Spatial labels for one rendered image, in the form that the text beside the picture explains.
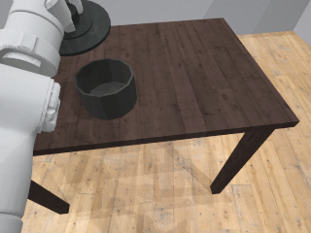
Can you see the left robot hand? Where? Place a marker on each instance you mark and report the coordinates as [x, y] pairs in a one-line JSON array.
[[79, 6]]

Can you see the lid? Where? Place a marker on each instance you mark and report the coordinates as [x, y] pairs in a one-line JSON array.
[[91, 30]]

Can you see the table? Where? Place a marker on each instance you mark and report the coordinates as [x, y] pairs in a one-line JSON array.
[[193, 79]]

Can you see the robot left upper arm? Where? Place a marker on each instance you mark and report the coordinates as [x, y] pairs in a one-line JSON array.
[[29, 104]]

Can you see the left robot forearm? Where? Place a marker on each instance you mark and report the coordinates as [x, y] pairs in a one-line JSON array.
[[32, 35]]

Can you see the pot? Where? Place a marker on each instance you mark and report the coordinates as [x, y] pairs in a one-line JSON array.
[[106, 88]]

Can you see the knob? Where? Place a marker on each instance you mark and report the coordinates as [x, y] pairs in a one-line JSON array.
[[74, 13]]

